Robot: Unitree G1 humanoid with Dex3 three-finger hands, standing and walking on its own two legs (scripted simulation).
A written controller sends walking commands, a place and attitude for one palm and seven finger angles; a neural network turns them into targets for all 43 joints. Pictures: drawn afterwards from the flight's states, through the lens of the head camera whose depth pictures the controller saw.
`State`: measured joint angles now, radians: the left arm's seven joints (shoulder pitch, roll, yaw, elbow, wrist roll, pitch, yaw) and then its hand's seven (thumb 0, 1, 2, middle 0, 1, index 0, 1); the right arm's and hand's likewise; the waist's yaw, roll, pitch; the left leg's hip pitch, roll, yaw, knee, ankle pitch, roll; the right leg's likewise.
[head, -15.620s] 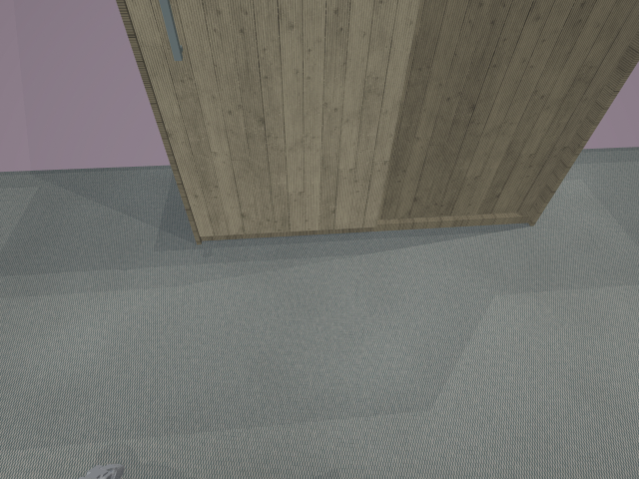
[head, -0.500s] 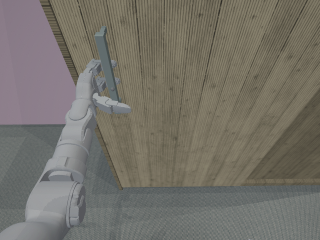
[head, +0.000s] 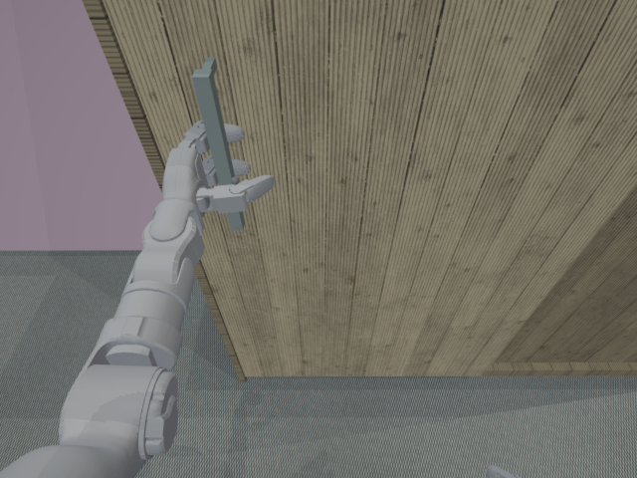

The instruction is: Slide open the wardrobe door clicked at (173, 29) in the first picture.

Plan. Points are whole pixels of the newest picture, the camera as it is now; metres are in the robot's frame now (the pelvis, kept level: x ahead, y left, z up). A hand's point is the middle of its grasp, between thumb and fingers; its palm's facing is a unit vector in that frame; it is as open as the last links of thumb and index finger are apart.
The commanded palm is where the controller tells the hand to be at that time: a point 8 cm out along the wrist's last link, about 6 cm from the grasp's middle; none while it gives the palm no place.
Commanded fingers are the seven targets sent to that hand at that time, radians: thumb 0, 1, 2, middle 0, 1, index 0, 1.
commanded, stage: grip the handle and tug to test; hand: left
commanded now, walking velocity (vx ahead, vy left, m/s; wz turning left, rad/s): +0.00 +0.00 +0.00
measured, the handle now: (225, 154) +0.50 +0.14 +0.15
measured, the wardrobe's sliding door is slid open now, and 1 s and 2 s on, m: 0.00 0.00 0.05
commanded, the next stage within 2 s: tug the door sideways, standing still in 0.98 s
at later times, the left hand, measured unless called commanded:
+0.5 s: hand (236, 178) +0.45 +0.11 +0.16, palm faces +0.02 -1.00 +0.00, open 5.5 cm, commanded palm +0.41 +0.16 +0.15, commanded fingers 0.00 0.90 0.90 -0.45 -1.40 -0.45 -1.40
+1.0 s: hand (237, 179) +0.44 +0.11 +0.16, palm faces +0.01 -1.00 +0.01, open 5.7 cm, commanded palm +0.39 +0.16 +0.15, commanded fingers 0.00 0.90 0.90 -0.45 -1.40 -0.45 -1.40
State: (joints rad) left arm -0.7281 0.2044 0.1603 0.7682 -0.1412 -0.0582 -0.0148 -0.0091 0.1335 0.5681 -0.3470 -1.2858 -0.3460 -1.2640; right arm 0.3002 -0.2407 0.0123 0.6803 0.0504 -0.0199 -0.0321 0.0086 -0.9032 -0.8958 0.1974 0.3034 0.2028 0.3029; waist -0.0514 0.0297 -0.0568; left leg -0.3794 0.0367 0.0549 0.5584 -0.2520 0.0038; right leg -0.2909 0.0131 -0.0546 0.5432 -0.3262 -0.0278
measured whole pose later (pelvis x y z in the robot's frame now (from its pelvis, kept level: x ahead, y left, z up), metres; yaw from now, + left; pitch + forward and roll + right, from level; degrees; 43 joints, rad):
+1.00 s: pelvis +0.03 +0.00 +0.00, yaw -2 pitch +4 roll +0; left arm -0.52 0.19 0.17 0.45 -0.16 0.06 -0.01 0.01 0.79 0.79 -0.31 -1.40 -0.31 -1.37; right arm 0.29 -0.24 0.00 0.62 0.05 0.02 -0.02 0.01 -0.90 -0.90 0.20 0.30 0.20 0.30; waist -0.04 0.03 -0.08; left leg -0.30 0.04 0.08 0.50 -0.28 0.00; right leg -0.23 0.02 -0.02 0.49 -0.34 -0.03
